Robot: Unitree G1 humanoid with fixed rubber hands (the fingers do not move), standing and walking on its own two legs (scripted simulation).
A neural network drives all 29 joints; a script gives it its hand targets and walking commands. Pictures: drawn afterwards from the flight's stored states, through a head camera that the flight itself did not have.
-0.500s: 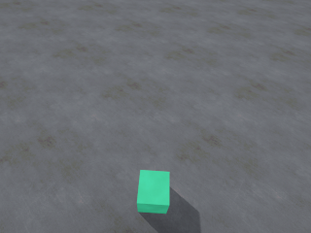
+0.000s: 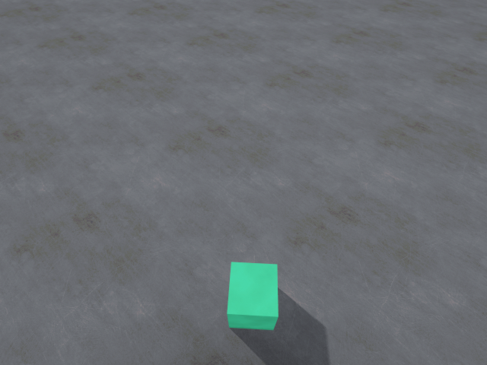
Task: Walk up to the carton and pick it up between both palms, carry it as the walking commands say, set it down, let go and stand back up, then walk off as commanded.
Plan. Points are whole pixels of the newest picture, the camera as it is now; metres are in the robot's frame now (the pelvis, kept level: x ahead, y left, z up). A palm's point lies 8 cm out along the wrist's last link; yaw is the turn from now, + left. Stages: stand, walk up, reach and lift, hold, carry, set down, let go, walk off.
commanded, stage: reach and lift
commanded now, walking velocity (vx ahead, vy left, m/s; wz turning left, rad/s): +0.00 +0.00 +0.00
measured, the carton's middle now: (252, 296) +0.42 -0.03 -0.67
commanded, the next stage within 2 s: none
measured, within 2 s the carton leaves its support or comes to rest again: neither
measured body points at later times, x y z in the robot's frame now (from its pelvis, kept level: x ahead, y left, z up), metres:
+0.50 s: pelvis -0.04 +0.00 -0.05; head +0.08 +0.00 +0.39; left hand +0.17 +0.19 -0.17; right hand +0.15 -0.23 -0.17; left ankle -0.02 +0.09 -0.73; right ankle +0.01 -0.10 -0.73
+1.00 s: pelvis -0.10 +0.00 -0.09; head +0.09 -0.01 +0.32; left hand +0.29 +0.17 -0.19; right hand +0.27 -0.21 -0.19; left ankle -0.02 +0.10 -0.74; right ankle +0.01 -0.10 -0.74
